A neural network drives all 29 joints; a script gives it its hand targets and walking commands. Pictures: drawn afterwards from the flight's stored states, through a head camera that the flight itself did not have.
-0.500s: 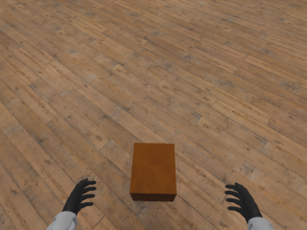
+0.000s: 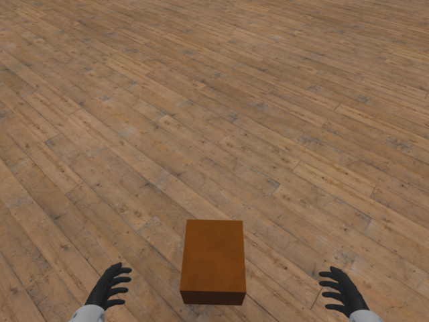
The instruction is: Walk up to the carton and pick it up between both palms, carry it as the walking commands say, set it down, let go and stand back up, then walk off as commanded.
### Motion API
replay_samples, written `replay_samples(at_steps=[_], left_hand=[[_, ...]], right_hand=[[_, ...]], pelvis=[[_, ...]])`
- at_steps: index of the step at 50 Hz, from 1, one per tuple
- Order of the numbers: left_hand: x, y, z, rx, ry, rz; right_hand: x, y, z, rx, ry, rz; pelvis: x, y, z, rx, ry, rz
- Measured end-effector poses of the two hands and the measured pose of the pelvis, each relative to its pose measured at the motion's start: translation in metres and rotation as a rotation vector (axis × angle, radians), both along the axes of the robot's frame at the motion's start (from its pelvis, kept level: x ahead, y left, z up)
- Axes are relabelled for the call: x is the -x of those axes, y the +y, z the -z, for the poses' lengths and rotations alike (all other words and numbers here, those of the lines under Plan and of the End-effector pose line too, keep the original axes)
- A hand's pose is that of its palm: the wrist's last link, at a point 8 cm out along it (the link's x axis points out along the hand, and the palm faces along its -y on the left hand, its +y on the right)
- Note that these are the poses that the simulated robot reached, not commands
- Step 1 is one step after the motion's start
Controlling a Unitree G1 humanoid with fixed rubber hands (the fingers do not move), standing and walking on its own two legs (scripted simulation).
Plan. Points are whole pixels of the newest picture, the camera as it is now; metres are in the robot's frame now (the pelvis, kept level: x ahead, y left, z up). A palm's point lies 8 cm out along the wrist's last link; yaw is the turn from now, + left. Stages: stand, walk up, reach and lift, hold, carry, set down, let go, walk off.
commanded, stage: stand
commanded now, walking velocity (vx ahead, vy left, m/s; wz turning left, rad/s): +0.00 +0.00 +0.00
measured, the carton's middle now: (213, 261) +0.46 +0.03 -0.67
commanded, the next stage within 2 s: walk off in 1.80 s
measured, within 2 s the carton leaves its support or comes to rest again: neither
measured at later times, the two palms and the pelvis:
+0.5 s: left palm (71, 314) +0.15 +0.29 -0.09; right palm (379, 320) +0.15 -0.29 -0.08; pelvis +0.02 +0.00 +0.00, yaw +0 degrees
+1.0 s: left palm out of the picture +0.11 +0.30 -0.09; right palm out of the picture +0.11 -0.30 -0.09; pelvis +0.01 +0.00 +0.01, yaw +0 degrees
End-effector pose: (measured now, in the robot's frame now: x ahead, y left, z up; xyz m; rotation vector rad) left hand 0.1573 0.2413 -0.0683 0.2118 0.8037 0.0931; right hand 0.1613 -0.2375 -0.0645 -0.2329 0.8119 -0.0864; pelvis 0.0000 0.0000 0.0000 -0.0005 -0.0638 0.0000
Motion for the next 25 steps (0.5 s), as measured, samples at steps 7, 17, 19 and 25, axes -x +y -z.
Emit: replay_samples(at_steps=[7,17,19,25], left_hand=[[0.015,0.039,0.008,-0.122,0.064,-0.030],[0.014,0.054,0.013,-0.161,0.118,-0.038],[0.013,0.054,0.014,-0.160,0.124,-0.037],[0.012,0.052,0.018,-0.156,0.141,-0.035]], right_hand=[[0.004,-0.034,0.008,0.109,0.034,0.026],[0.003,-0.049,0.013,0.149,0.087,0.044],[0.004,-0.049,0.015,0.149,0.097,0.047],[0.011,-0.050,0.020,0.147,0.131,0.058]], pelvis=[[-0.007,0.001,0.001,0.004,0.051,0.000],[-0.017,0.003,-0.001,0.002,0.063,0.002],[-0.019,0.003,-0.001,0.001,0.062,0.002],[-0.021,0.004,-0.002,-0.001,0.058,0.002]])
